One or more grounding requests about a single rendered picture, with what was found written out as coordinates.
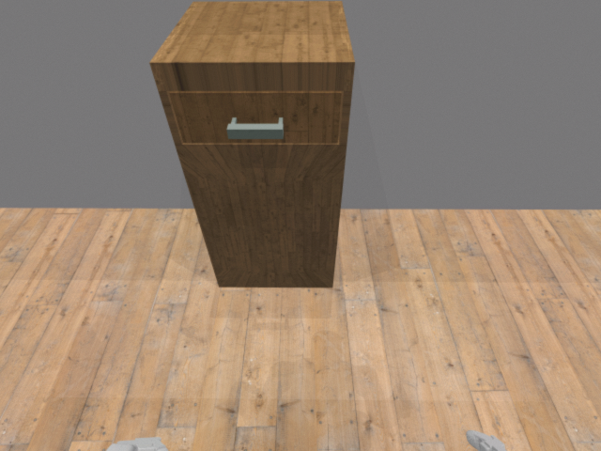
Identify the drawer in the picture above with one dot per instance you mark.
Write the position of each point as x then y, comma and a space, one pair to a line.
308, 116

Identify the handle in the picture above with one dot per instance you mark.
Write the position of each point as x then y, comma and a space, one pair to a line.
255, 131

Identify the robot right hand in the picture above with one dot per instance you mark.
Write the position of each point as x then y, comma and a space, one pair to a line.
483, 442

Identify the cabinet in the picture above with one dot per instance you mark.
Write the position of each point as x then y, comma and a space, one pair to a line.
269, 212

